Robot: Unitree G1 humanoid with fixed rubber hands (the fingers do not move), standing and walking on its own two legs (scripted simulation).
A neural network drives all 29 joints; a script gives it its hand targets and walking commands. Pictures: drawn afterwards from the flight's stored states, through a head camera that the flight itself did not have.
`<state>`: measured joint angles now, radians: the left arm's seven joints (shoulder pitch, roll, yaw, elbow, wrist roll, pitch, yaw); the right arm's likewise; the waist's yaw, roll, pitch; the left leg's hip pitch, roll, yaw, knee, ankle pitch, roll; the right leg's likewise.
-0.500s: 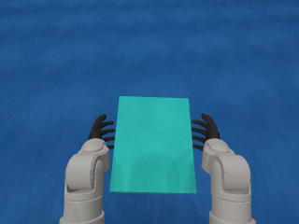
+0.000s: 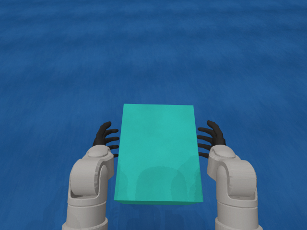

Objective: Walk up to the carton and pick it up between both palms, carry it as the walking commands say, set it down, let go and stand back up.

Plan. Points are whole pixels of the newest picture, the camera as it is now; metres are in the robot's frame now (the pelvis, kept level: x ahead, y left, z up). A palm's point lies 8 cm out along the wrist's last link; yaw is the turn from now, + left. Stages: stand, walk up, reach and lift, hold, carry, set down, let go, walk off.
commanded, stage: carry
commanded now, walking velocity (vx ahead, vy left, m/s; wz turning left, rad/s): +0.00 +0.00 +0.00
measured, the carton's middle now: (157, 157) +0.32 +0.00 +0.00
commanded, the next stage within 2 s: hold in 1.32 s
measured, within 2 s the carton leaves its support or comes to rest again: neither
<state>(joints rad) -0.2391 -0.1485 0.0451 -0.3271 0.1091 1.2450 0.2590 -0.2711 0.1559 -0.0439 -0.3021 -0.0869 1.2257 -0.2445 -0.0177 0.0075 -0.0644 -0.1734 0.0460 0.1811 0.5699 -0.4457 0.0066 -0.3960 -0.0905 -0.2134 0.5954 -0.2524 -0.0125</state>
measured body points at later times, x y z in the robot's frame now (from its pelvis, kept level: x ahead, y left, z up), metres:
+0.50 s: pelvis -0.06 -0.01 +0.00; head -0.08 -0.01 +0.45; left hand +0.23 +0.13 +0.10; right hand +0.24 -0.15 +0.11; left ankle -0.10 +0.08 -0.73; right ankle +0.03 -0.11 -0.73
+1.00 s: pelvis -0.07 -0.01 +0.00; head -0.08 -0.02 +0.45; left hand +0.22 +0.13 +0.09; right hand +0.23 -0.15 +0.10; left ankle -0.10 +0.08 -0.73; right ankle +0.03 -0.12 -0.73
